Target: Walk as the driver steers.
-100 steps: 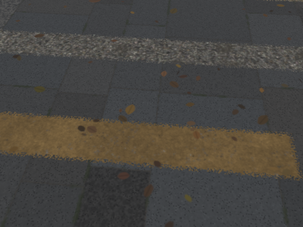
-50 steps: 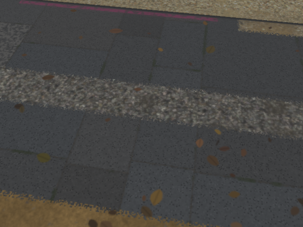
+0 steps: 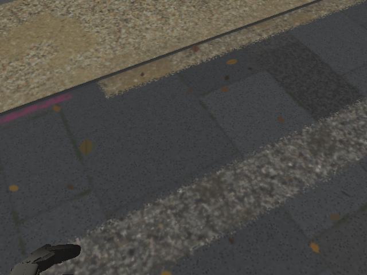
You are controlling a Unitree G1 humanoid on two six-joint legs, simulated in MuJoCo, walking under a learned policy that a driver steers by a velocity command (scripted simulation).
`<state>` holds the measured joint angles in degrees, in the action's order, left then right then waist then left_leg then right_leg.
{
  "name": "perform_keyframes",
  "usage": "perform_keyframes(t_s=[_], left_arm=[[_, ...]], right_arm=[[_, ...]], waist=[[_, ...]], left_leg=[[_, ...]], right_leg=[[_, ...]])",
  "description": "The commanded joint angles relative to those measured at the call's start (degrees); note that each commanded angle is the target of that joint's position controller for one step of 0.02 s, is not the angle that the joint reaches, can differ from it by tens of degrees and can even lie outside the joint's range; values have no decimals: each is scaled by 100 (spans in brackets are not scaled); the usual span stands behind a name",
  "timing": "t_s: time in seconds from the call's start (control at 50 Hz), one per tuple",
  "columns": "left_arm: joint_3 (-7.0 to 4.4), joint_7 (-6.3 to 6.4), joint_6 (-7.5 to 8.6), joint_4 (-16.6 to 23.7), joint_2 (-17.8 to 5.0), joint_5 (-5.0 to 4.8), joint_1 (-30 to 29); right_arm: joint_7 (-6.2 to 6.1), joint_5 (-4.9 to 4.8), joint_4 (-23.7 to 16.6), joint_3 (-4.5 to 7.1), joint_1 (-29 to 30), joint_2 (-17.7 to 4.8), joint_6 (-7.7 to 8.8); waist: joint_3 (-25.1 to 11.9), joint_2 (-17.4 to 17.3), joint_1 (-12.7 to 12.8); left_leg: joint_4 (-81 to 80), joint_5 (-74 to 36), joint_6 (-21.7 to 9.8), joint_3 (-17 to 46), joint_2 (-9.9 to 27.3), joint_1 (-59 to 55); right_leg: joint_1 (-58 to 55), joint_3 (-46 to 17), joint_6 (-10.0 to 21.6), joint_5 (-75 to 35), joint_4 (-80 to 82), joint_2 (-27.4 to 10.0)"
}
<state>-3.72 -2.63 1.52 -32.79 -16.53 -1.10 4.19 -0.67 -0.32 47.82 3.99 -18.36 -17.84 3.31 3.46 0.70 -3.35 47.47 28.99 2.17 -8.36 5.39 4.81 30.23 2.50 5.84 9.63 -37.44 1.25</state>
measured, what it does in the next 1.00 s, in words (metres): walks ahead, turning left: left foot, then right foot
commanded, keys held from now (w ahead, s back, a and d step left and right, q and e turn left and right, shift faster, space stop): e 0.06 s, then q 0.94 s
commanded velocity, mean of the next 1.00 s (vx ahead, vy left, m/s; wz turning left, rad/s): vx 0.10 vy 0.00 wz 0.25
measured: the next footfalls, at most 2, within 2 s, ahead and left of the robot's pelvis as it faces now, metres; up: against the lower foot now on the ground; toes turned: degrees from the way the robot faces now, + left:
left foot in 0.46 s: +0.29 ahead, +0.12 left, +0.00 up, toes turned +2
right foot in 0.88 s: +0.30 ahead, -0.11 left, +0.00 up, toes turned +22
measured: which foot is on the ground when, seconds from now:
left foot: up 0.00-0.44, down 0.46-0.88, up 0.90-1.00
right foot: down 0.00-0.48, up 0.50-0.86, down 0.88-1.00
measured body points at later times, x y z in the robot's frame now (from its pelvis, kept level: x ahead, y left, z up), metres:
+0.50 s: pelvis +0.18 +0.02 +0.01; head +0.22 +0.04 +0.46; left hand +0.32 +0.30 -0.10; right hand +0.34 -0.24 -0.08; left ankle +0.25 +0.12 -0.71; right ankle +0.11 -0.08 -0.69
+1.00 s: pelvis +0.22 -0.01 +0.03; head +0.25 -0.03 +0.47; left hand +0.24 +0.30 -0.07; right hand +0.47 -0.23 -0.07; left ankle +0.19 +0.11 -0.65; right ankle +0.26 -0.12 -0.71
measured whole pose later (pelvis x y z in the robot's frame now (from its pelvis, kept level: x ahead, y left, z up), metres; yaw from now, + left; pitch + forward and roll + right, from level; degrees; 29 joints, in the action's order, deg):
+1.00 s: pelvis +0.22 -0.01 +0.03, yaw +21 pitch +2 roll +0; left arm -4.1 1.4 0.4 -42.6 -15.4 1.2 11.2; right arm -1.7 -0.6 35.9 5.4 -10.2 -19.4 -2.9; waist 0.8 -2.9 0.3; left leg 58.4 25.4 1.9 8.4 -6.5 30.9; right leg 15.7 -1.4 0.8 14.0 -27.6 0.4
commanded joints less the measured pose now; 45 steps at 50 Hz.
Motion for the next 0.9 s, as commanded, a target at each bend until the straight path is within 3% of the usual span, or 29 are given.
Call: perform_keyframes(t_s=[0.02, 0.04, 0.06, 0.08, 0.1, 0.14, 0.22, 0.3, 0.36, 0.42, 0.44, 0.46, 0.48, 0.5, 0.52, 0.54, 0.56, 0.58, 0.62, 0.72, 0.8, 0.86, 0.88, 0.9], left_arm=[[-399, 63, 120, 131, -1287, 100, 1731], [-340, 66, 154, 103, -1095, 76, 1439], [-295, 83, 145, 129, -931, 13, 1084], [-227, 112, 130, 170, -741, 38, 782], [-182, 131, 130, 184, -668, 106, 618], [-146, 161, 194, 6, -649, 161, 563], [-79, 257, 204, -344, -571, 192, 562], [-82, 297, 158, -622, -656, 267, 648], [-143, 344, 34, -777, -792, 184, 657], [-170, 458, -127, -797, -794, 35, 549], [-172, 500, -158, -805, -766, 0, 578], [-167, 533, -131, -759, -707, 83, 744], [-110, 511, -56, -541, -528, 268, 831], [-48, 448, -35, -483, -435, 317, 563], [-84, 390, -68, -535, -562, 152, 621], [-96, 393, -127, -568, -553, 74, 478], [-116, 428, -187, -582, -559, 101, 375], [-151, 471, -236, -565, -602, 135, 321], [-112, 483, -264, -586, -404, 122, 421], [-91, 503, -206, -625, -365, 100, 341], [-136, 421, -89, -615, -462, 59, 347], [-194, 344, 22, -745, -487, 41, 757], [-269, 352, 31, -787, -701, 91, 922], [-348, 395, -11, -706, -1101, 200, 931]], right_arm=[[100, -125, -938, 64, 530, -841, 399], [83, -132, -1011, 26, 704, -776, 424], [20, 2, -906, 35, 645, -750, 387], [-4, 60, -816, 66, 495, -798, 301], [2, 50, -735, 67, 355, -769, 196], [-8, 50, -566, 5, 86, -520, 64], [6, 36, -546, -114, 419, -210, 6], [102, -44, -671, -87, 888, -316, 11], [176, -15, -896, 7, 1101, -498, -26], [273, 3, -996, 43, 910, -430, -64], [279, 10, -963, 86, 658, -488, -51], [232, 41, -950, 218, 332, -885, -38], [166, 122, -1047, 343, 143, -1449, -46], [137, 159, -1000, 254, -279, -1086, -81], [133, 124, -1083, 194, -41, -900, -82], [109, 53, -1186, 192, 337, -793, -111], [82, -26, -1251, 177, 590, -739, -173], [39, -54, -1312, 160, 765, -702, -227], [-8, 5, -1379, 202, 843, -778, -338], [-146, 1, -1464, 286, 783, -904, -431], [-137, 1, -1549, 306, 864, -907, -516], [-150, -91, -1619, 294, 1048, -851, -589], [-160, -99, -1629, 256, 943, -713, -600], [-137, -33, -1623, 171, 660, -372, -603]], waist=[[-2254, 583, 1016], [-1555, 352, 802], [-1136, -71, 537], [-986, -10, 317], [-955, 87, 179], [-1012, 154, 59], [-964, 384, 176], [-810, 380, 448], [-592, 406, 514], [-555, 401, 371], [-668, 293, 240], [-1029, -290, 198], [-1303, -1415, 337], [-1983, -1715, -12], [-1943, -1071, 72], [-1551, -617, 171], [-1192, -310, 241], [-1072, -356, 338], [-1016, -731, 420], [-1186, -933, 280], [-1076, -1121, 218], [-1008, -1102, 464], [-1041, -848, 467], [-1066, 400, 258]], left_leg=[[3493, 286, -88, 1419, -444, 4082], [3102, -150, -125, 1313, -259, 4029], [2660, -437, -68, 1270, -36, 3773], [2344, -620, -25, 1236, 130, 3356], [2212, -738, 15, 1192, 169, 2955], [1799, -1074, 144, 1042, 115, 2582], [312, -2280, 153, 981, 76, 2302], [-632, -2925, 31, 1025, -45, 2166], [-820, -2063, -111, 974, -136, 2589], [-1339, -1723, -328, 745, -295, 2464], [-1872, -2405, -482, 727, -402, 1937], [-2074, -4519, -769, 1393, -83, 1055], [-2057, -6849, -1740, 3130, 1080, -170], [-2405, -6917, -2469, 4182, 1622, -972], [-2420, -5960, -2273, 3820, 1485, -781], [-2441, -5182, -1965, 3341, 1162, -391], [-2572, -4569, -1739, 3040, 935, 64], [-2690, -4060, -1580, 2848, 715, 428], [-2789, -3761, -1486, 2664, 397, 798], [-2783, -2771, -1433, 2943, 322, 868], [-2764, -2204, -1379, 3457, 291, 910], [-2459, -2211, -1141, 3571, 57, 1081], [-2120, -1694, -890, 3377, -198, 1467], [-809, -178, -540, 2541, -854, 2236]], right_leg=[[-5071, -4125, 1671, -1435, 1701, -2036], [-4207, -3215, 1454, -2270, 1608, -1779], [-3380, -2563, 1209, -2758, 1589, -1493], [-2733, -2119, 1088, -3123, 1682, -1383], [-2257, -1895, 1041, -3420, 1813, -1306], [-1816, -1396, 1043, -4120, 1953, -1220], [-1748, -533, 744, -4062, 2057, -941], [-2112, -417, 667, -3445, 2122, -1147], [-2589, -574, 686, -3253, 1772, -1451], [-2791, -637, 517, -3269, 1076, -1557], [-2680, -478, 291, -3314, 600, -1351], [-2271, -126, -95, -2698, -357, -845], [-676, 273, -637, -48, -2019, 153], [289, -493, -761, 2899, -3065, 582], [427, -939, -739, 2849, -3549, 232], [599, -887, -754, 2476, -3556, 76], [661, -835, -800, 2152, -3196, -43], [442, -810, -844, 1841, -2785, -128], [45, -630, -976, 1512, -2165, 38], [-389, -740, -1074, 1084, -982, 110], [-705, -786, -970, 1070, -219, 161], [-1497, -626, -753, 349, 1246, 166], [-2061, -912, -579, 77, 1642, -302], [-2579, -2095, -91, -251, 1956, -1602]])
Keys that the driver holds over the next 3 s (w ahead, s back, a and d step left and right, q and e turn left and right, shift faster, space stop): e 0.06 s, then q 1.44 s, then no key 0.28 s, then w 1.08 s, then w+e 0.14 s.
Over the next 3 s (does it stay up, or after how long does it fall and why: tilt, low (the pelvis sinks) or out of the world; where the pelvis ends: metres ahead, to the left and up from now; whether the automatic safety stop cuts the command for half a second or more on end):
stays up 0.56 0.38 0.03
